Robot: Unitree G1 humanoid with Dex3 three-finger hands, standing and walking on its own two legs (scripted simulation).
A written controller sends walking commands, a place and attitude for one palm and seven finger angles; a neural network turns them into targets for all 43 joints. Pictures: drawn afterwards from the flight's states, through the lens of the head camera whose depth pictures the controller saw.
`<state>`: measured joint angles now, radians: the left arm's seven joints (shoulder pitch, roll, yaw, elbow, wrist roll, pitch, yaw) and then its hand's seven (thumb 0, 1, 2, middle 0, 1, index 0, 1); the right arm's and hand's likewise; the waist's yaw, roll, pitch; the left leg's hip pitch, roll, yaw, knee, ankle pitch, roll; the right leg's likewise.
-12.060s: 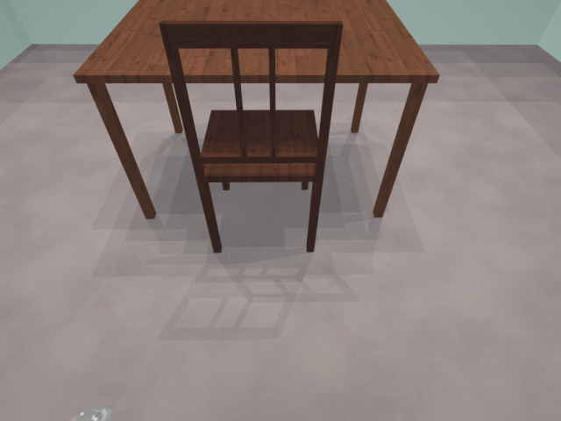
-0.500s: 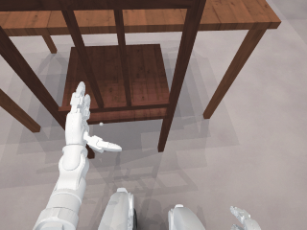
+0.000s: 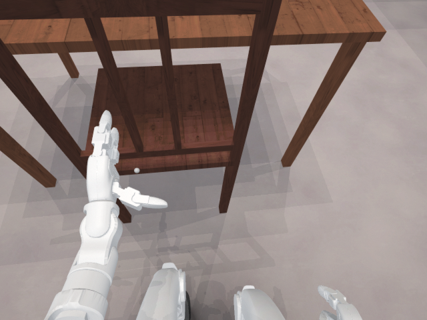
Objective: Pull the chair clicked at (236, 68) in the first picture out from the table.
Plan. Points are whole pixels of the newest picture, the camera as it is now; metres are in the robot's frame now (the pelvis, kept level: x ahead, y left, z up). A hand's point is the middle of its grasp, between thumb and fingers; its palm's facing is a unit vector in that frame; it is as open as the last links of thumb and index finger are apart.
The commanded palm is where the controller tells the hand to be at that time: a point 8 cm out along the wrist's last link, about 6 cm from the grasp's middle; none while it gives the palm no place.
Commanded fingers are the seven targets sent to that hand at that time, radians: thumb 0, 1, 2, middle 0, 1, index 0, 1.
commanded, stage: aim the fingers beside a spindle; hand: left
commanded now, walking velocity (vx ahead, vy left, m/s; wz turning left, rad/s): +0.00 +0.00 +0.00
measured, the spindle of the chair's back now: (122, 101) +0.52 +0.19 +0.07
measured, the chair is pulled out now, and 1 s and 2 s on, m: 0.00 0.00 0.00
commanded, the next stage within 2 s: push the fingers through the gap in 0.94 s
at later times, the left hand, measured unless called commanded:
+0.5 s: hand (131, 172) +0.38 +0.16 +0.03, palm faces +0.13 -0.99 -0.04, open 16.9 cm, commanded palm +0.34 +0.20 +0.03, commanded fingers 0.00 -0.50 0.30 -0.06 -0.08 -0.06 -0.08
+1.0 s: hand (134, 173) +0.37 +0.16 +0.03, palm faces +0.11 -0.99 -0.03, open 16.9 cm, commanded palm +0.34 +0.20 +0.03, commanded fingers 0.00 -0.50 0.30 -0.06 -0.08 -0.06 -0.08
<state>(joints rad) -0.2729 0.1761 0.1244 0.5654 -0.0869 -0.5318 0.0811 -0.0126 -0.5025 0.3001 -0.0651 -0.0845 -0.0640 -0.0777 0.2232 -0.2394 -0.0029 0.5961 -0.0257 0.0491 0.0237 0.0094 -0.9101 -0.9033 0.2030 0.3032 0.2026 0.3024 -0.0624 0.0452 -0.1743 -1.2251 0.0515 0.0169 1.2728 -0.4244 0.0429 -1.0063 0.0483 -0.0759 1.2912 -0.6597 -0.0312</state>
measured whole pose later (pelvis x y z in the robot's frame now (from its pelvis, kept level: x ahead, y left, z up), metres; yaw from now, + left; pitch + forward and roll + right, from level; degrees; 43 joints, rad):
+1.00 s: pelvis +0.01 +0.00 +0.00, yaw +0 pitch +21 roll -3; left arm -0.23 0.18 0.12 0.54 -0.13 -0.50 0.04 -0.01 -0.50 0.30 -0.06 -0.08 -0.06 -0.08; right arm 0.24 -0.24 0.00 0.59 -0.02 0.06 0.02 0.01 -0.91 -0.90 0.20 0.30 0.20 0.30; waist -0.05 0.05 -0.18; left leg -1.21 0.05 0.02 1.26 -0.43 0.04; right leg -0.99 0.05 -0.07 1.27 -0.66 -0.03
